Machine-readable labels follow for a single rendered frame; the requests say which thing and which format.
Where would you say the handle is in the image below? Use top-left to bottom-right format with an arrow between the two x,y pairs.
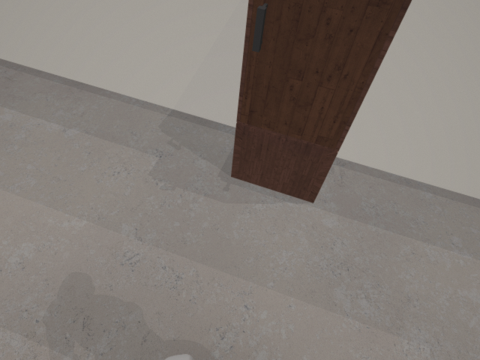
252,3 -> 268,52

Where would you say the cupboard door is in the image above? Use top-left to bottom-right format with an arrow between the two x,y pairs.
240,0 -> 404,149

